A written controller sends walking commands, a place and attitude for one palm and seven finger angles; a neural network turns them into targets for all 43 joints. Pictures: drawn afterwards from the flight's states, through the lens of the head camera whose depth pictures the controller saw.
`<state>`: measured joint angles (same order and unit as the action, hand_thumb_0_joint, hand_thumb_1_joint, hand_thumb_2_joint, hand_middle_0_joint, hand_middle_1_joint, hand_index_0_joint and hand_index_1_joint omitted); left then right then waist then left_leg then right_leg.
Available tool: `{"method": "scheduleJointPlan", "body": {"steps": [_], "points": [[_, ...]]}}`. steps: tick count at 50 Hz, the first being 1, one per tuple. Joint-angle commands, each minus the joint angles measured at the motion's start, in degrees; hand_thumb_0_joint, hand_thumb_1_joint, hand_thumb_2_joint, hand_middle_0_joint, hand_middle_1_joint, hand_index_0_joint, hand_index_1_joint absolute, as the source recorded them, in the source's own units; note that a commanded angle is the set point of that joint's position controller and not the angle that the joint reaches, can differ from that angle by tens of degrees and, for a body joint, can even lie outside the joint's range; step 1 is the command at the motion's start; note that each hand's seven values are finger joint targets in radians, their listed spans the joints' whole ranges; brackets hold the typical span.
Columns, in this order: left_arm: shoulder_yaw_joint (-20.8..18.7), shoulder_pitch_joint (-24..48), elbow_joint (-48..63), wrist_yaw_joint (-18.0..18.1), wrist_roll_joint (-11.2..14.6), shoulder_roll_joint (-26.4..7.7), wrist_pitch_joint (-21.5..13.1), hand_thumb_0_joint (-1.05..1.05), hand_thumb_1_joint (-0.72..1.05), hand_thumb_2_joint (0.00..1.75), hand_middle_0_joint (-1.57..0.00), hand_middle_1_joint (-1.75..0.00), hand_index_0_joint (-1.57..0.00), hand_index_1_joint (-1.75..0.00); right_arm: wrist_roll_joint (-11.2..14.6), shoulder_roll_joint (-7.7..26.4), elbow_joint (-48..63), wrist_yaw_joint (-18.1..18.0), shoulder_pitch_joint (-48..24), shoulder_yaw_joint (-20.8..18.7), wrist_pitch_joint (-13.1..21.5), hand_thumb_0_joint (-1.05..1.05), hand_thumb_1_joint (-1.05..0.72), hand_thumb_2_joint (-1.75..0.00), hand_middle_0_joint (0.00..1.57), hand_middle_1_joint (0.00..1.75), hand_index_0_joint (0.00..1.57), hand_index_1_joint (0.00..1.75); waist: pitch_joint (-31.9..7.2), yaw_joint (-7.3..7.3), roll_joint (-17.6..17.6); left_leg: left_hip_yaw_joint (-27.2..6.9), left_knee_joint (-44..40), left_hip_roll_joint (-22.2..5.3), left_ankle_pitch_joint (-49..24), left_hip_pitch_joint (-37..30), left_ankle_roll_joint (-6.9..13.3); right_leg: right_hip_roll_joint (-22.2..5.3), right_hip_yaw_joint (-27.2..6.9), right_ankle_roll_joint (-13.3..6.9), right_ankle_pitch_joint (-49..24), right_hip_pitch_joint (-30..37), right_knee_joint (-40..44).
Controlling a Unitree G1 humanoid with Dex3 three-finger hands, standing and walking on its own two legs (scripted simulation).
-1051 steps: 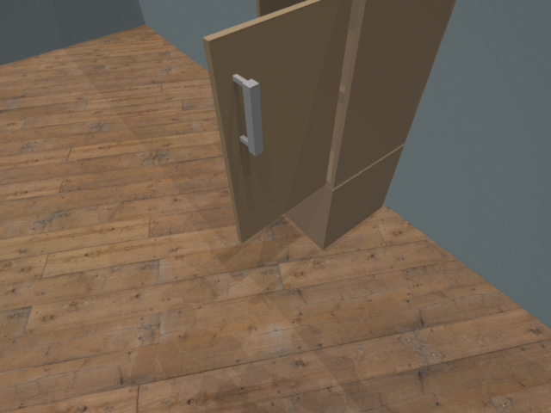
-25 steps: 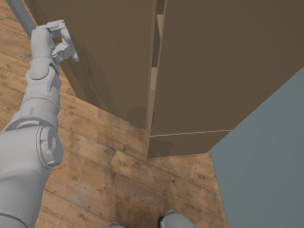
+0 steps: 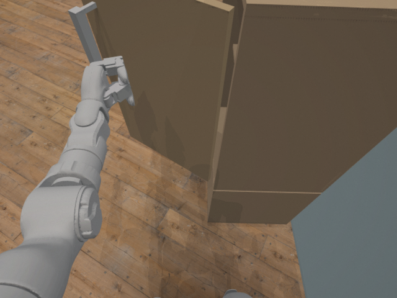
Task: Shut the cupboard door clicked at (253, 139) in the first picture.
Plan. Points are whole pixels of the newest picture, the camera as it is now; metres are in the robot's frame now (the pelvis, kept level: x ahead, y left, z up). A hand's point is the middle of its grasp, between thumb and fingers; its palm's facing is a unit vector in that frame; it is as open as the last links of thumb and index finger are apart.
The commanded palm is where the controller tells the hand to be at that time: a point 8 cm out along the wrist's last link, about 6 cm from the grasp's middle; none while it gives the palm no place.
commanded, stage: draw the hand back to the body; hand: left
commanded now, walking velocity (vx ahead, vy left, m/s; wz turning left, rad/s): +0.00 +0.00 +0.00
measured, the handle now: (95, 40) +0.68 +0.19 +0.13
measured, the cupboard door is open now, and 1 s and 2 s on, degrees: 58 58 58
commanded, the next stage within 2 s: step back with the hand held close in 1.50 s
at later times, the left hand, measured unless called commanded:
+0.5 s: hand (73, 143) +0.35 +0.17 +0.16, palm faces +0.03 -0.99 -0.13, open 3.1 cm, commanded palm +0.31 +0.23 +0.17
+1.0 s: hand out of the picture +0.22 +0.25 +0.18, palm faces +0.41 -0.85 -0.34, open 5.1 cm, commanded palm +0.17 +0.29 +0.20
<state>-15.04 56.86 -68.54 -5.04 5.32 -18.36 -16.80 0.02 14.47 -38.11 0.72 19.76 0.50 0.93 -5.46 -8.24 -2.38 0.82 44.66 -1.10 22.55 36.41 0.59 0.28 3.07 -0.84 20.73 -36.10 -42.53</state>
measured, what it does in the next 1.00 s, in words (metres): stands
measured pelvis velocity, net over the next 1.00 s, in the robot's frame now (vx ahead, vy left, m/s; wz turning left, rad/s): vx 0.00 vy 0.00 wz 0.02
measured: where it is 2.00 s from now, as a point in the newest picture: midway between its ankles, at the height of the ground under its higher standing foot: outside the picture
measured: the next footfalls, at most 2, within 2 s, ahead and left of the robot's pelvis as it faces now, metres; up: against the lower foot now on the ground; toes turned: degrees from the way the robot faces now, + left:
none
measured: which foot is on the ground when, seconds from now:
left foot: down 0.00-1.00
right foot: down 0.00-1.00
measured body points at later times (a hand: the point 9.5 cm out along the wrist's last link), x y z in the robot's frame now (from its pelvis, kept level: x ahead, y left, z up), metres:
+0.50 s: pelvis -0.01 +0.00 +0.02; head -0.01 -0.02 +0.47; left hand +0.34 +0.22 +0.17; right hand +0.14 -0.25 -0.08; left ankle -0.02 +0.11 -0.71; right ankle -0.01 -0.11 -0.71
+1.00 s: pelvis +0.00 +0.00 +0.04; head -0.02 -0.03 +0.48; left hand +0.19 +0.29 +0.20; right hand +0.19 -0.20 -0.06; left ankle -0.01 +0.11 -0.71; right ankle -0.01 -0.11 -0.71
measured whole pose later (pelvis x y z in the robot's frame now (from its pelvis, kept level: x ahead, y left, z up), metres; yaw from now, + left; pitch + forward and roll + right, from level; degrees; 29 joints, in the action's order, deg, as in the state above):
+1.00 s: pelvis +0.00 +0.00 +0.04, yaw +1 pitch -5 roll +0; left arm -14.7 -17.2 12.3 4.7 4.5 -18.0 -2.2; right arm 0.5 12.4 -35.8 -3.9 11.5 2.6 0.6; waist 0.1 3.1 -5.0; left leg 0.7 22.6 0.5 14.4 3.6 0.8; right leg -0.7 3.1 -0.3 13.9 -3.9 -22.6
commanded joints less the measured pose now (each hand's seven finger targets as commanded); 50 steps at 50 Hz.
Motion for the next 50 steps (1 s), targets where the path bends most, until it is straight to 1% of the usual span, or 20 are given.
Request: {"method": "scheduleJointPlan", "body": {"steps": [1, 3, 4, 5, 7, 9, 10, 11, 14, 18, 21, 22, 23, 24, 28, 32, 36, 40, 44, 50], "points": [[-5.2, 17.5, 16.8, -1.2, 0.9, -14.7, -4.6, 0.0, 0.9, 0.9, -1.3, -1.5, -1.3, -1.5, 0.6, 9.1, 4.7, -0.7, 9.4, -3.3, 0.6, 0.0, -0.9, -0.9, 0.2, 0.3, 0.2, 0.3, -28.1, 2.14, 0.3, -1.1, -4.1, 1.3, -25.7, -14.9, 0.8, 1.5, -1.8, -0.2, -28.8, 16.0, 2.9], [-4.2, 12.0, 22.1, -2.1, 1.5, -13.2, -4.1, 0.0, 0.9, 0.9, -1.3, -1.5, -1.3, -1.5, 1.1, 8.6, 6.7, -0.8, 7.9, -3.3, 0.3, 0.0, -0.9, -0.9, 0.2, 0.3, 0.2, 0.3, -27.0, 3.52, 0.2, -0.2, -5.2, 1.3, -26.7, -14.9, 1.0, 1.6, -1.7, -0.3, -30.4, 18.6, 3.6], [-4.1, 8.0, 23.3, -2.5, 2.3, -12.7, -3.4, 0.0, 0.9, 0.9, -1.3, -1.5, -1.3, -1.5, 1.4, 8.7, 7.1, -0.9, 7.7, -3.5, 0.0, 0.0, -0.9, -0.9, 0.2, 0.3, 0.2, 0.3, -25.8, 3.51, 2.5, -0.1, -5.7, 1.1, -27.1, -14.9, 1.2, 1.7, -1.4, -0.2, -31.1, 19.9, 4.1], [-4.8, 5.9, 27.2, -2.8, 3.2, -13.1, -2.7, 0.0, 0.9, 0.9, -1.3, -1.5, -1.3, -1.5, 1.8, 8.7, 7.8, -1.0, 6.8, -3.5, -0.1, 0.0, -0.9, -0.9, 0.2, 0.3, 0.2, 0.3, -25.1, 4.38, 2.6, 0.2, -6.6, 1.1, -27.0, -15.0, 1.3, 1.7, -1.5, -0.1, -31.9, 21.1, 4.9], [-3.5, 3.3, 34.1, -3.5, 4.5, -11.9, -1.2, 0.0, 0.9, 0.9, -1.3, -1.5, -1.3, -1.5, 2.4, 8.4, 8.8, -1.5, 4.8, -3.4, 0.0, 0.0, -0.9, -0.9, 0.2, 0.3, 0.2, 0.3, -23.1, 4.55, 2.6, 0.8, -8.2, 1.1, -25.3, -15.7, 1.5, 1.7, -1.5, -0.1, -31.8, 22.9, 6.4], [-2.1, 0.3, 40.9, -3.8, 5.4, -10.7, 0.1, 0.0, 0.9, 0.9, -1.3, -1.5, -1.3, -1.5, 2.9, 8.0, 9.5, -2.1, 3.1, -3.4, 0.4, 0.0, -0.9, -0.9, 0.2, 0.3, 0.2, 0.3, -22.0, 5.07, 0.6, 1.0, -9.3, 1.1, -24.7, -18.1, 1.7, 1.6, -1.2, -0.2, -30.1, 23.4, 7.6], [-2.4, -0.2, 42.4, -3.8, 5.7, -11.3, 0.8, 0.0, 0.9, 0.9, -1.3, -1.5, -1.3, -1.5, 3.1, 7.9, 9.1, -2.5, 2.2, -3.2, 0.7, 0.0, -0.9, -0.9, 0.2, 0.3, 0.2, 0.3, -19.4, 4.89, 0.8, 0.9, -10.2, 1.1, -22.6, -18.2, 1.7, 1.6, -1.3, -0.1, -28.6, 22.6, 8.6], [-1.3, -1.7, 43.4, -3.9, 6.2, -9.6, 1.7, 0.0, 0.9, 0.9, -1.3, -1.5, -1.3, -1.5, 3.1, 7.6, 9.0, -2.8, 1.3, -3.0, 1.0, 0.0, -0.9, -0.9, 0.2, 0.3, 0.2, 0.3, -17.0, 4.72, 1.8, 0.8, -11.1, 1.2, -20.2, -18.0, 1.8, 1.6, -1.1, 0.0, -26.3, 22.0, 9.6], [-0.2, -3.8, 49.8, -4.1, 6.4, -9.8, 3.1, 0.0, 0.9, 0.9, -1.3, -1.5, -1.3, -1.5, 3.3, 7.4, 9.2, -3.8, -1.2, -2.7, 2.0, 0.0, -0.9, -0.9, 0.2, 0.3, 0.2, 0.3, -15.5, 5.36, -1.4, 0.5, -13.0, 1.3, -17.4, -20.6, 1.8, 1.2, -1.3, -0.3, -21.8, 22.3, 11.2], [0.9, -12.0, 54.1, -5.7, 8.0, -7.8, 6.1, 0.0, 0.9, 0.9, -1.24, -1.44, -1.24, -1.44, 3.8, 7.0, 9.8, -4.5, -5.2, -1.9, 3.8, 0.0, -0.9, -0.9, 0.2, 0.3, 0.2, 0.3, -12.5, 6.65, 0.4, -0.1, -15.0, 1.3, -16.4, -22.6, 1.6, 1.0, -0.7, -0.4, -20.2, 22.9, 12.6], [0.1, -18.5, 57.1, -7.0, 9.1, -8.3, 8.9, 0.0, 0.9, 0.9, -1.16, -1.35, -1.16, -1.35, 4.2, 7.0, 10.7, -5.0, -8.2, -1.4, 4.5, 0.0, -0.9, -0.9, 0.2, 0.3, 0.2, 0.3, -10.1, 7.84, 1.9, -0.4, -16.4, 1.3, -14.8, -23.0, 1.5, 0.6, -0.6, -0.4, -18.4, 23.7, 13.7], [5.2, -19.5, 63.3, -1.2, 3.1, -7.3, 7.5, 0.0, 0.9, 0.9, -1.13, -1.32, -1.13, -1.32, 3.3, 5.2, 11.9, -5.4, -10.4, -1.0, 4.3, 0.0, -0.9, -0.9, 0.2, 0.3, 0.2, 0.3, -6.1, 7.6, 2.2, 0.0, -18.5, 1.9, -14.3, -24.1, 1.5, -0.5, -2.1, -0.2, -15.3, 22.9, 16.7], [3.7, -24.0, 62.0, 2.0, 2.6, -6.7, 8.0, 0.0, 0.9, 0.9, -1.11, -1.29, -1.11, -1.29, 3.1, 5.5, 11.4, -5.7, -10.9, -1.1, 4.0, 0.0, -0.9, -0.9, 0.2, 0.3, 0.2, 0.3, -3.4, 7.59, 5.0, -0.4, -19.5, 1.4, -12.7, -23.9, 1.3, -0.5, -1.7, 0.0, -13.0, 22.6, 17.6], [4.8, -27.4, 62.8, 3.7, 2.0, -6.0, 8.6, 0.0, 0.9, 0.9, -1.08, -1.26, -1.08, -1.26, 3.1, 5.7, 11.1, -5.9, -11.5, -1.0, 3.3, 0.0, -0.9, -0.9, 0.2, 0.3, 0.2, 0.3, -2.5, 7.97, 6.2, -0.3, -20.5, 1.1, -12.0, -23.9, 1.4, -0.6, -1.8, 0.0, -11.6, 24.0, 18.7], [3.8, -29.3, 71.3, 7.4, 0.4, -6.9, 9.2, 0.0, 0.9, 0.9, -0.97, -1.14, -0.97, -1.14, 2.7, 5.0, 11.2, -6.2, -13.8, -0.2, 2.6, 0.0, -0.9, -0.9, 0.2, 0.3, 0.2, 0.3, -3.2, 8.12, 1.5, -0.3, -22.9, 1.1, -13.8, -28.8, 1.1, -0.7, -1.6, -0.3, -13.1, 27.1, 20.3], [2.4, -33.0, 79.0, 9.1, -0.5, -8.3, 9.5, 0.0, 0.9, 0.9, -0.86, -1.02, -0.86, -1.02, 2.0, 4.5, 11.5, -6.3, -15.3, 0.3, 2.6, 0.0, -0.9, -0.9, 0.2, 0.3, 0.2, 0.3, -4.8, 8.74, -1.4, -0.4, -24.4, 1.2, -17.5, -32.2, 0.9, -0.5, -1.4, -0.5, -16.3, 30.3, 21.5], [1.6, -42.0, 84.3, 9.8, -0.8, -7.8, 10.2, 0.0, 0.9, 0.9, -0.75, -0.9, -0.75, -0.9, 1.4, 4.0, 11.7, -6.0, -16.0, 0.4, 2.8, 0.0, -0.9, -0.9, 0.2, 0.3, 0.2, 0.3, -3.7, 9.43, -3.2, -0.5, -24.9, 1.2, -21.5, -33.4, 0.5, -0.4, -1.1, -0.6, -19.6, 32.8, 21.9], [-1.0, -51.5, 86.9, 10.0, -0.8, -8.7, 10.8, 0.0, 0.9, 0.9, -0.64, -0.78, -0.64, -0.78, 1.0, 4.1, 12.0, -5.6, -16.6, 0.4, 2.6, 0.0, -0.9, -0.9, 0.2, 0.3, 0.2, 0.3, -1.2, 10.32, 0.2, -0.8, -25.4, 1.1, -23.0, -32.5, 0.5, -0.4, -0.7, -0.4, -20.7, 33.5, 22.5], [-3.8, -60.3, 90.6, 10.2, -0.8, -9.8, 10.9, 0.0, 0.9, 0.9, -0.53, -0.66, -0.53, -0.66, 0.7, 4.1, 12.1, -5.2, -17.0, -0.2, 2.5, 0.0, -0.9, -0.9, 0.2, 0.3, 0.2, 0.3, -0.5, 10.8, 0.8, -0.5, -25.0, 0.8, -23.6, -32.0, 0.4, -0.5, -0.8, -0.2, -20.8, 33.9, 22.6], [-8.3, -68.2, 97.0, 11.0, -0.8, -11.9, 10.0, 0.0, 0.9, 0.9, -0.36, -0.48, -0.36, -0.48, 0.7, 3.6, 12.1, -5.4, -17.6, -0.4, 3.7, 0.0, -0.9, -0.9, 0.2, 0.3, 0.2, 0.3, 1.1, 11.49, -0.7, -0.6, -25.1, 0.9, -22.1, -31.0, 0.5, -0.9, -0.6, 0.0, -18.4, 33.2, 22.7]]}}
